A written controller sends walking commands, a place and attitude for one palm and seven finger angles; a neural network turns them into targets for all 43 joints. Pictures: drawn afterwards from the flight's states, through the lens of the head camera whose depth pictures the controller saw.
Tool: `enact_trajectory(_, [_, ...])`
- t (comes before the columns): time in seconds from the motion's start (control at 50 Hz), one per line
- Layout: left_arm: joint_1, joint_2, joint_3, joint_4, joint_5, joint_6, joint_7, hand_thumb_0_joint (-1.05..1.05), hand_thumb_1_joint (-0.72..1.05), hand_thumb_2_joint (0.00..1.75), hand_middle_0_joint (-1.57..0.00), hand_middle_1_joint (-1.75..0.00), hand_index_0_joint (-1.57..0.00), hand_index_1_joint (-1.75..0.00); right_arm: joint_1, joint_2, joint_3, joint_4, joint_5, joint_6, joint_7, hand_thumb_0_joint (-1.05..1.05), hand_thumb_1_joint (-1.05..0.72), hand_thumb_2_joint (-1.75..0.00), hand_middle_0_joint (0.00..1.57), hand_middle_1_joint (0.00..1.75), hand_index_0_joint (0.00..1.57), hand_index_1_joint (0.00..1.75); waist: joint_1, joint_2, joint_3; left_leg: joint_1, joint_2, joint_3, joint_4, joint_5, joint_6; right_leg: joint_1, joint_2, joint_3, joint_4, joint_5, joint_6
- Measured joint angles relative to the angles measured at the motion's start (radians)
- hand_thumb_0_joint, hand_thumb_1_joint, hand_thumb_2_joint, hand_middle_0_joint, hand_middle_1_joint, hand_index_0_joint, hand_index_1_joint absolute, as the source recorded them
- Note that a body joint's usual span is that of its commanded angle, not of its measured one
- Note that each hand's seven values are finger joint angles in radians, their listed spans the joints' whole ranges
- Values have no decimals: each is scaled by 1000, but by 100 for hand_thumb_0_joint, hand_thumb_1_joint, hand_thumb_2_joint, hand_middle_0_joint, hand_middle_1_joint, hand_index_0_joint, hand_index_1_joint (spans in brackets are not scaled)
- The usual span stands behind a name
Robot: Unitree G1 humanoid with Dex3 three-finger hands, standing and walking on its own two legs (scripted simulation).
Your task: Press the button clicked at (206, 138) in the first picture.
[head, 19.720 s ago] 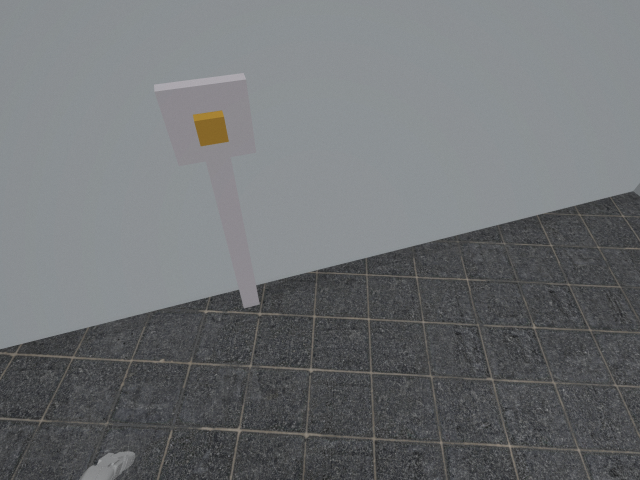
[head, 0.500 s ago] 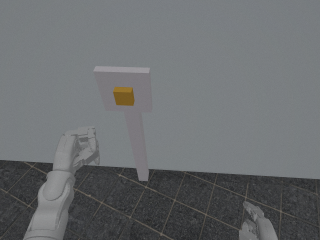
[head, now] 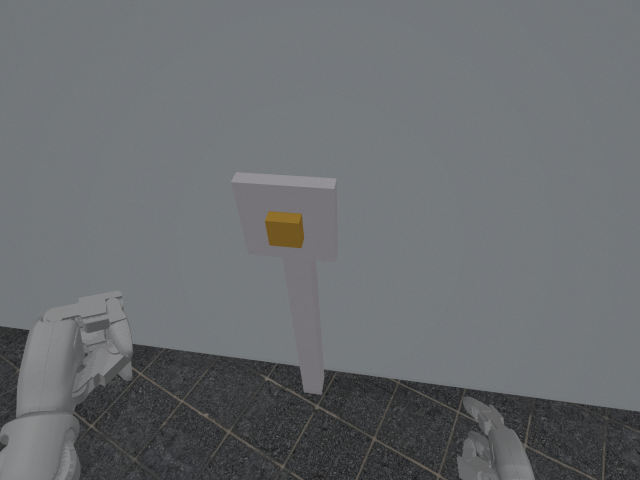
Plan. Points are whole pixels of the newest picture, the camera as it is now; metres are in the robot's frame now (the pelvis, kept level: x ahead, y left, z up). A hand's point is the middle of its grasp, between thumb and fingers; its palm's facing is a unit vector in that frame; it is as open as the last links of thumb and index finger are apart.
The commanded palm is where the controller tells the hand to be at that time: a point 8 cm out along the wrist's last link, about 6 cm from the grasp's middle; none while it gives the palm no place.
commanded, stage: draw the hand back to the body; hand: left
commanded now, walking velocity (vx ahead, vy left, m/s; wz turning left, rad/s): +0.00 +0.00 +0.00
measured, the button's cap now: (285, 228) +0.53 +0.14 +0.00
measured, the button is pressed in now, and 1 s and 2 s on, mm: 0 0 0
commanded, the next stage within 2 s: step back with the hand held close in 0.40 s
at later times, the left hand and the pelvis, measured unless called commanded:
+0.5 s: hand (88, 380) +0.15 +0.23 +0.16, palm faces +0.41 -0.83 -0.38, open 3.1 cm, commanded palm +0.11 +0.27 +0.17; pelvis -0.02 -0.01 +0.00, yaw +0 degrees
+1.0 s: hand (51, 408) +0.13 +0.25 +0.16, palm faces +0.34 -0.79 -0.50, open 3.1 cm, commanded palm +0.07 +0.29 +0.17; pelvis -0.06 +0.01 -0.01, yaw +0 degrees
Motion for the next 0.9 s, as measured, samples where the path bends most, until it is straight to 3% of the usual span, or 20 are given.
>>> enact_trajectory(0.2, [99,34,105,-100,-5,-26,8,2,89,90,-131,-150,-130,-150,18,-15,-27,13,4,-16,-6,1,-90,-90,21,30,21,30,10,7,-3,9,8,-2,7,-1,-4,15,8,-2,-6,6,-4])
enact_trajectory(0.34, [75,-2,80,-59,0,-34,13,2,89,90,-131,-150,-130,-150,13,-16,-34,24,3,-29,-16,1,-90,-90,20,30,21,30,11,-1,15,5,10,-5,4,15,-7,10,10,-5,-5,19,-9])
enact_trajectory(0.54, [76,15,79,-77,3,-52,19,2,89,90,-131,-150,-131,-150,24,-7,-32,35,3,-60,-23,1,-90,-90,20,30,21,30,0,-2,17,13,20,-3,4,24,-13,20,20,-2,-14,33,-16])
enact_trajectory(0.64, [73,23,125,-59,8,-99,16,2,89,90,-131,-150,-131,-150,11,-12,-35,11,1,-13,-12,1,-90,-90,21,30,21,30,-37,3,2,-76,26,-22,36,30,-11,-42,26,-22,-25,55,-15])
enact_trajectory(0.72, [116,23,122,-78,8,-114,15,2,89,90,-131,-150,-130,-150,-2,-22,-50,0,0,17,-10,1,-90,-90,21,30,21,30,-56,-5,16,-134,19,-18,42,42,-5,-105,19,-19,-9,64,-10])
enact_trajectory(0.9, [200,89,148,-176,-1,-125,22,2,88,90,-131,-150,-130,-150,7,-22,-78,-20,11,57,-25,1,-90,-90,20,30,21,30,-61,-34,24,-195,-6,-4,65,53,11,-192,-11,-7,67,49,7])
